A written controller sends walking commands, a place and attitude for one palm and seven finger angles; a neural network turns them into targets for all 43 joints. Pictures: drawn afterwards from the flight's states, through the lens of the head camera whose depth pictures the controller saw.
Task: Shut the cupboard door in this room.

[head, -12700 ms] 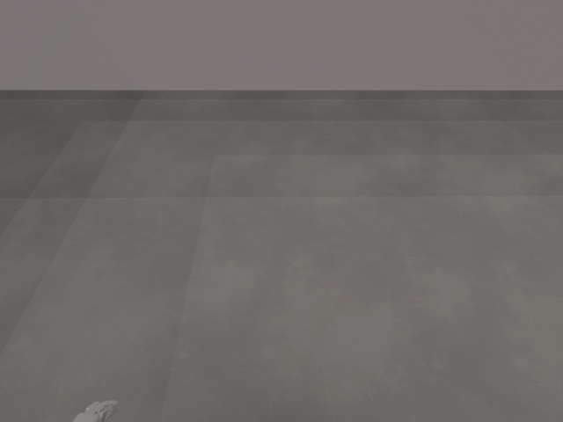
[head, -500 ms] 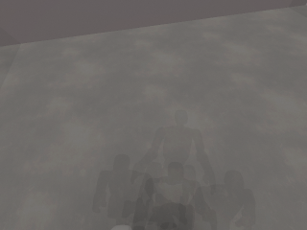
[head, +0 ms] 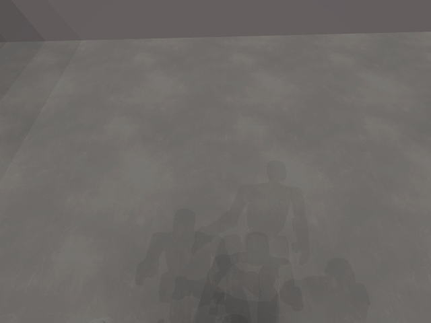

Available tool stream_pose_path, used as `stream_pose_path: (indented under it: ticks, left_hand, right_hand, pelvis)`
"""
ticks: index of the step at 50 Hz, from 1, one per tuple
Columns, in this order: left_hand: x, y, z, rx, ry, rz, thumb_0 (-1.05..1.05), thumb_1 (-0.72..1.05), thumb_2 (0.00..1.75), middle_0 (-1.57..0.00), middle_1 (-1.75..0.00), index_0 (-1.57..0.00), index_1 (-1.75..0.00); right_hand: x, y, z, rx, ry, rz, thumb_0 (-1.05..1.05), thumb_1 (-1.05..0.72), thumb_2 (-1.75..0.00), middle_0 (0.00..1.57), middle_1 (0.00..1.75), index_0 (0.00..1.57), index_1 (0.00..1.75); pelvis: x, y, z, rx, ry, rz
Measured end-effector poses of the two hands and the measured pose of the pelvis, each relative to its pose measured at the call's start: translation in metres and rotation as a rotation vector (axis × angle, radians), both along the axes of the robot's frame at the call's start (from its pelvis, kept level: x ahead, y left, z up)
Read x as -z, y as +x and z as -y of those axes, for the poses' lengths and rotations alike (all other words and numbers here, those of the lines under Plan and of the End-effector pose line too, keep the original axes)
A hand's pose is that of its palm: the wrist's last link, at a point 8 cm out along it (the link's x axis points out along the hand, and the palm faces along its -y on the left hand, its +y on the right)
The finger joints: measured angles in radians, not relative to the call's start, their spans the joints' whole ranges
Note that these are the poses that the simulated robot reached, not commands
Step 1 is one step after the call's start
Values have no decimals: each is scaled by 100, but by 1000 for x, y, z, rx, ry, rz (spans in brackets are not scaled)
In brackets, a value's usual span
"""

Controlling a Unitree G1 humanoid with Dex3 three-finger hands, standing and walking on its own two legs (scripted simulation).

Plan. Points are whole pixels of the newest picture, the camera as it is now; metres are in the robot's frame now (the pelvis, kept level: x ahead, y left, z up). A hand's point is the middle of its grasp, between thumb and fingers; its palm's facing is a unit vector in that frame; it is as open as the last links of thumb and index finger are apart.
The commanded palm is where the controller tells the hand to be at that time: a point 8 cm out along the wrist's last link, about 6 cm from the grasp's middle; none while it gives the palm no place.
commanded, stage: turn or walk to find it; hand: left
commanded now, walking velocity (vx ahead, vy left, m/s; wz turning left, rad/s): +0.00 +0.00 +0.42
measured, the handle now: out of the picture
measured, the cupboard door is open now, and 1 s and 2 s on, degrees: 82 82 82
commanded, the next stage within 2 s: none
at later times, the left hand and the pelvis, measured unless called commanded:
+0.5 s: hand out of the picture -0.04 +0.18 -0.17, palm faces +0.28 -0.93 -0.25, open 7.4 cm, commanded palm none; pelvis -0.04 -0.02 +0.00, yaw +15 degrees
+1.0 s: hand out of the picture -0.04 +0.21 -0.15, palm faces +0.42 -0.86 -0.27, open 7.4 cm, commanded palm none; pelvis -0.06 -0.03 +0.00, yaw +25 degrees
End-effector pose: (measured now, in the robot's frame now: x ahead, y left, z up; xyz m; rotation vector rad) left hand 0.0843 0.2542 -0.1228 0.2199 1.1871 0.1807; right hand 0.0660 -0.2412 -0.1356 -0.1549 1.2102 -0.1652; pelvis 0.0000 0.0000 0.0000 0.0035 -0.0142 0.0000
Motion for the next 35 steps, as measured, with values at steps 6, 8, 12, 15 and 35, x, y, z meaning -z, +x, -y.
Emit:
stream_pose_path:
  ticks: [6, 8, 12, 15, 35]
  left_hand:
    - [-9, -8, 31, -13, 32, 79, 0, 91, 90, -20, -30, -20, -30]
    - [-14, -21, 38, -43, 32, 78, 0, 91, 90, -20, -30, -20, -30]
    - [-17, -48, 47, -96, 27, 39, 0, 90, 90, -20, -30, -20, -30]
    - [-15, -66, 51, -135, 16, 18, 0, 90, 90, -21, -30, -20, -30]
    - [26, -206, -4, -416, -63, -164, 1, 91, 90, -20, -30, -20, -30]
  right_hand:
    - [25, -27, 28, -6, 35, -78, 0, -90, -90, 21, 30, 20, 30]
    - [25, -32, 36, -23, 36, -107, 1, -91, -90, 21, 30, 20, 30]
    - [20, -36, 48, -52, 31, -138, 1, -91, -90, 20, 30, 20, 30]
    - [16, -37, 52, -81, 19, -162, 1, -91, -90, 20, 30, 20, 30]
    - [-19, 51, -45, -385, -63, 59, 0, -91, -90, 20, 30, 20, 30]
  pelvis:
    - [8, -13, 26, -64, 12, 8]
    - [5, -16, 30, -89, 24, 11]
    - [-2, -19, 37, -132, 35, 10]
    - [-4, -21, 40, -164, 37, 4]
    - [2, -52, -5, -331, -20, 5]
